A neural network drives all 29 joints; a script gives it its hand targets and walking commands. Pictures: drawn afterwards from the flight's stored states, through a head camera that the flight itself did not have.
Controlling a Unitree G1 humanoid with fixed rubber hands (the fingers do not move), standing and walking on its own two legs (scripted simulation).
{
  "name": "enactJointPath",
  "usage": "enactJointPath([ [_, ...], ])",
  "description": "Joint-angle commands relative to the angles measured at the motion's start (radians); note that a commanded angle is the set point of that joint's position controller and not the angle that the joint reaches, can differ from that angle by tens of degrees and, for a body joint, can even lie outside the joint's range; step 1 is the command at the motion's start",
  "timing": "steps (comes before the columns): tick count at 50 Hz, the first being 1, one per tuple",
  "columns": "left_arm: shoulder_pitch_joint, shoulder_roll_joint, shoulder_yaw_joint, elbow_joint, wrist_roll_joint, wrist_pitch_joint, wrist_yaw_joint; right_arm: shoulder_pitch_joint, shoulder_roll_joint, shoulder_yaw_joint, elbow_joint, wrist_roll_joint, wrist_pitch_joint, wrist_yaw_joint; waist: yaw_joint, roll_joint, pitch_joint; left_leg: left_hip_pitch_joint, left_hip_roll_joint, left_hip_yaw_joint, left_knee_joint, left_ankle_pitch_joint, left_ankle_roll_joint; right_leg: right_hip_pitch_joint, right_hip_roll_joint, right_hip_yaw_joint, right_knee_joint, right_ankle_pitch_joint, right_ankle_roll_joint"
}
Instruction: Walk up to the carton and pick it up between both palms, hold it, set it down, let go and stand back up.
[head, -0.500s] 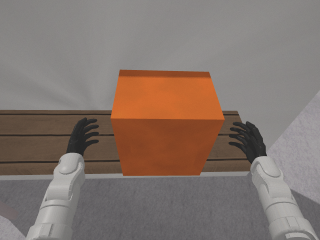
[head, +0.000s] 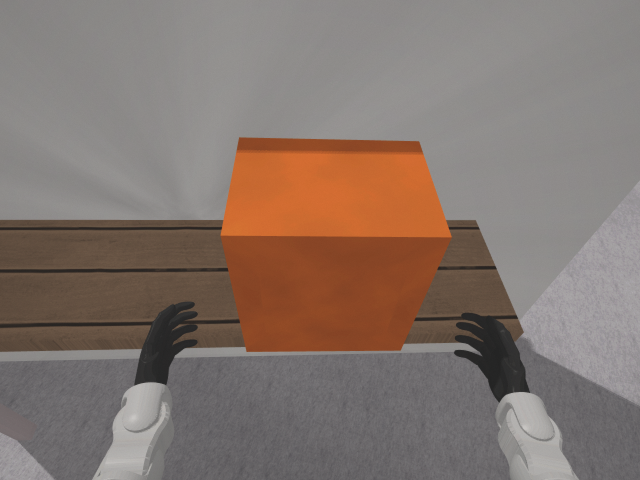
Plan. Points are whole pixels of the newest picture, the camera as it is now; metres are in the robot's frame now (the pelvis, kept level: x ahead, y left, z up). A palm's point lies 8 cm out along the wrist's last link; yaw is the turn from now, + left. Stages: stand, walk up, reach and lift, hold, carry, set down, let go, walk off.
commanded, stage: set down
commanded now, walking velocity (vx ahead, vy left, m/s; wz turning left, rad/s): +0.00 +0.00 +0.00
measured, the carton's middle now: (327, 253) +0.42 +0.00 +0.02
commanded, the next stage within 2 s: let go in 1.10 s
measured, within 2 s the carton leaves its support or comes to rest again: neither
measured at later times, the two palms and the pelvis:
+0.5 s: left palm (149, 408) +0.21 +0.22 -0.04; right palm (494, 420) +0.21 -0.22 -0.05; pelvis +0.01 -0.01 +0.00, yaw +0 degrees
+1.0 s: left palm (134, 449) +0.17 +0.23 -0.07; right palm (492, 458) +0.17 -0.22 -0.07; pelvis +0.01 +0.01 +0.00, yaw -1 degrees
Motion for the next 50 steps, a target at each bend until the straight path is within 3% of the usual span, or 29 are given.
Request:
enactJointPath([
  [1,-0.152,0.082,-0.015,-0.105,-0.016,-0.054,-0.004,-0.158,-0.149,-0.058,-0.077,-0.020,-0.056,-0.005,-0.009,0.027,-0.152,0.077,-0.005,-0.043,-0.020,0.203,-0.030,0.016,-0.007,0.039,-0.029,0.150,-0.009],
  [10,-0.090,0.116,0.013,-0.092,-0.002,-0.006,-0.028,-0.083,-0.087,-0.040,-0.110,-0.081,-0.037,-0.025,0.000,-0.047,-0.139,0.032,-0.019,-0.024,-0.042,0.150,-0.006,0.110,-0.026,0.060,-0.031,0.177,0.010],
  [23,0.032,0.121,0.029,-0.171,0.054,0.131,-0.053,0.067,-0.013,-0.052,-0.176,-0.179,0.046,-0.074,-0.003,0.003,-0.054,0.105,-0.025,-0.005,-0.081,0.199,-0.015,0.154,-0.036,0.049,-0.080,0.218,0.005],
  [30,0.087,0.118,0.029,-0.226,0.067,0.205,-0.056,0.110,-0.005,-0.072,-0.227,-0.231,0.088,-0.079,0.002,0.001,-0.022,0.152,-0.019,0.005,-0.092,0.235,-0.023,0.138,-0.022,0.026,-0.102,0.200,-0.001],
  [50,0.171,0.117,0.032,-0.228,0.113,0.365,-0.072,0.173,0.002,-0.092,-0.181,-0.310,0.175,-0.078,0.010,0.015,0.028,0.192,-0.009,0.027,-0.095,0.265,-0.031,0.102,-0.010,-0.001,-0.126,0.150,-0.008],
])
